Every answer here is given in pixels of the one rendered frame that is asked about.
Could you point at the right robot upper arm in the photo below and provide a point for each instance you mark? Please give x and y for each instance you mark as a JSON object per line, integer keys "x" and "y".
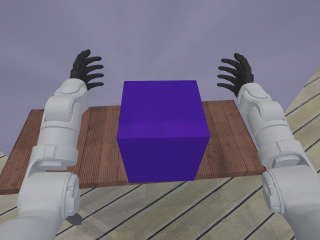
{"x": 294, "y": 193}

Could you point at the right robot forearm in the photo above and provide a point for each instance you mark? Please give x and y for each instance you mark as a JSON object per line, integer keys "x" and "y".
{"x": 277, "y": 146}

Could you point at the left robot hand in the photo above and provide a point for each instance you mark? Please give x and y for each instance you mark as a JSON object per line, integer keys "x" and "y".
{"x": 80, "y": 69}

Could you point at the carton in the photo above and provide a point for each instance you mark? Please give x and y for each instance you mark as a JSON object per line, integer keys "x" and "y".
{"x": 162, "y": 130}

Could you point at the table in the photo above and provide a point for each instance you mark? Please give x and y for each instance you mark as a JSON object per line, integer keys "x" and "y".
{"x": 230, "y": 151}

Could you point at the left robot upper arm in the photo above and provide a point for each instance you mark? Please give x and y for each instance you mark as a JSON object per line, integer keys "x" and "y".
{"x": 47, "y": 199}

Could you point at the left robot forearm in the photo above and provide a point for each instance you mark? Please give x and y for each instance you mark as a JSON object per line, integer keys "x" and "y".
{"x": 56, "y": 147}

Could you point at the right robot hand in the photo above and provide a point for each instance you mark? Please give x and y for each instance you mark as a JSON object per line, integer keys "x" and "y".
{"x": 243, "y": 74}

